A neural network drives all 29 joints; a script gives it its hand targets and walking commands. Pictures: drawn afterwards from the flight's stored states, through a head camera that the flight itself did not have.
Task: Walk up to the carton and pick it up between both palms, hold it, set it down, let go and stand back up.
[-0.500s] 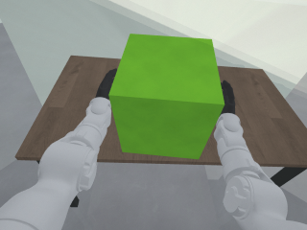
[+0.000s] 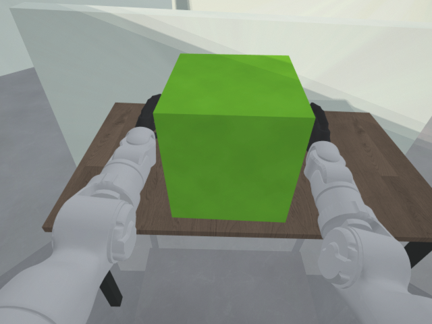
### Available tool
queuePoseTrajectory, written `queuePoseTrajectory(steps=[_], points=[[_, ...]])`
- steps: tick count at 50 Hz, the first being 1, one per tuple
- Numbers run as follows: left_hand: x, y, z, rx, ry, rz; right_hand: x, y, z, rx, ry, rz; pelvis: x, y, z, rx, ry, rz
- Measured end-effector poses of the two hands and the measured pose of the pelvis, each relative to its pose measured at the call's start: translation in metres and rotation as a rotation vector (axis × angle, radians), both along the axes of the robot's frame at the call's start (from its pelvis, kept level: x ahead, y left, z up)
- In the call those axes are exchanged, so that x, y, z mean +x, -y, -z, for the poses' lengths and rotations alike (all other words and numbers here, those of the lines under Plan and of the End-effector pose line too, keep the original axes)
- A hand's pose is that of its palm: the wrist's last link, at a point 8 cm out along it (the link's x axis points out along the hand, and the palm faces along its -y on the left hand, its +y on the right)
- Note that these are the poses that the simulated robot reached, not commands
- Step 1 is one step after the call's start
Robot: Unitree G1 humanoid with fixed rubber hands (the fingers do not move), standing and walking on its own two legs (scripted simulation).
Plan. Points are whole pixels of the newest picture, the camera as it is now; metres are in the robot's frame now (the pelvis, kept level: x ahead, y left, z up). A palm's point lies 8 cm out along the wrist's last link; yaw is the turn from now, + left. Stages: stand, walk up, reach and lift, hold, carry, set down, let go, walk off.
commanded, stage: reach and lift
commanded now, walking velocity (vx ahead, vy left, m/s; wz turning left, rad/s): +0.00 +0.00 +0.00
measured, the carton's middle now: (231, 135) +0.47 -0.02 +0.14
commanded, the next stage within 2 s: hold in 1.18 s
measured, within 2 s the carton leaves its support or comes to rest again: neither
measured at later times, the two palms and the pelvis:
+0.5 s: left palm (131, 132) +0.39 +0.17 +0.20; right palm (316, 128) +0.39 -0.16 +0.22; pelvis +0.00 -0.01 +0.00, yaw +0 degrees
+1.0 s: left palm (130, 126) +0.39 +0.17 +0.21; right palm (317, 118) +0.40 -0.16 +0.23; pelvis +0.00 +0.00 +0.00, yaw +0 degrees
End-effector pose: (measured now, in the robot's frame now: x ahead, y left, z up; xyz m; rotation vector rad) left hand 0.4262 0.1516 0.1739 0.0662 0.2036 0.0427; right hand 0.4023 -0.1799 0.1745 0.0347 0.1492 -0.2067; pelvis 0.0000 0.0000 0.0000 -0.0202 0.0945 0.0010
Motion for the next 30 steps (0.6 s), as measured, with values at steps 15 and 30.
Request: queuePoseTrajectory(steps=[15,30], points=[[-0.026,-0.015,-0.014,-0.034,-0.015,-0.067,-0.003,-0.015,-0.029,-0.016,-0.008,-0.064,0.0,0.005,-0.003,0.008,0.073,-0.001],[-0.035,-0.018,-0.025,-0.068,-0.051,-0.083,-0.008,-0.018,-0.046,-0.017,-0.038,-0.073,-0.003,0.005,-0.003,0.008,0.102,-0.002]])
